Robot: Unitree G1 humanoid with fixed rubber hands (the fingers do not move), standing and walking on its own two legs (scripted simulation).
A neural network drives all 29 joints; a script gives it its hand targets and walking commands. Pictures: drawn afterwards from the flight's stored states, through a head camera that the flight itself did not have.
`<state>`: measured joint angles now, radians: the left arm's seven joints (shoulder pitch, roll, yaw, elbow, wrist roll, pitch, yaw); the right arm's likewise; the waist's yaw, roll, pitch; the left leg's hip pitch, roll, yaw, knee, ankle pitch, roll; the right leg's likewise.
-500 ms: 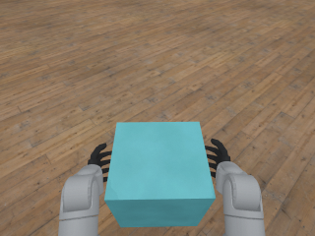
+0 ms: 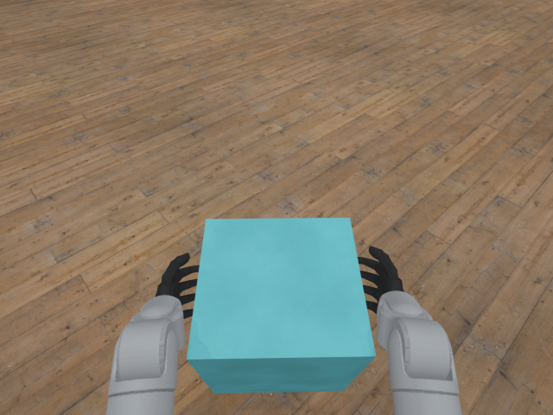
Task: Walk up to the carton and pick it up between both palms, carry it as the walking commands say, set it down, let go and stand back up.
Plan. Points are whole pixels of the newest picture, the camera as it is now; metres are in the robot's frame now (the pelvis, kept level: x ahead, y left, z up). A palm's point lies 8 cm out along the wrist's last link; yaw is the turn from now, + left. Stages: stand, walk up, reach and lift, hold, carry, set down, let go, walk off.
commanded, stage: carry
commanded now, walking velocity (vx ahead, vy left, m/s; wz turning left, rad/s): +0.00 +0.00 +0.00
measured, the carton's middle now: (278, 310) +0.29 +0.00 -0.02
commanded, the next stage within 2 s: hold in 0.44 s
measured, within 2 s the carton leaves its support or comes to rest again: neither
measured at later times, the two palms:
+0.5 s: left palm (175, 310) +0.27 +0.15 +0.03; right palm (386, 306) +0.27 -0.15 +0.03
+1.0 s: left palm (175, 300) +0.28 +0.15 +0.03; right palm (386, 292) +0.28 -0.15 +0.05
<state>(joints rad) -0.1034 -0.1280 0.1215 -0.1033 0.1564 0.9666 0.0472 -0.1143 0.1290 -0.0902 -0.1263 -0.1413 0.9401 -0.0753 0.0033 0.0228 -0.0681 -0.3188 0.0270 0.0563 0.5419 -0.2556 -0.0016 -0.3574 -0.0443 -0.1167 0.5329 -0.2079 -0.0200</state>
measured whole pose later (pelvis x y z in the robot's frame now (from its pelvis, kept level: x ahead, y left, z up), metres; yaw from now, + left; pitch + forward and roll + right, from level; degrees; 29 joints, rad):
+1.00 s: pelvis +0.00 +0.01 +0.01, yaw +4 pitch -5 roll -1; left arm -0.19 -0.14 0.18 0.22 0.24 0.74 0.01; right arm -0.22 0.14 -0.17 0.16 -0.23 0.76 -0.04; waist -0.09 0.02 0.01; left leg -0.15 0.00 -0.02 0.47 -0.23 0.01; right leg -0.14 -0.02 -0.07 0.41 -0.18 0.00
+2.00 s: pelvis -0.03 +0.01 -0.05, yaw +1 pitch +17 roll +0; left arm -0.50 -0.15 0.41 0.55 0.31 0.34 -0.01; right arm -0.47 0.19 -0.42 0.44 -0.29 0.32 -0.01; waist -0.05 0.01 0.01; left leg -0.86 0.00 0.02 0.88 -0.33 0.02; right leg -0.89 -0.03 -0.01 0.86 -0.28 0.00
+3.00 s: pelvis -0.05 +0.00 -0.20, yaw +3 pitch +41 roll +1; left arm -0.79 -0.02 0.36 0.70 0.19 0.31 0.04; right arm -0.72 0.10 -0.43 0.54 -0.18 0.29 -0.08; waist -0.04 0.02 -0.22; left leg -1.72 -0.05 -0.02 1.50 -0.50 -0.01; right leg -1.75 0.02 0.03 1.49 -0.45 0.02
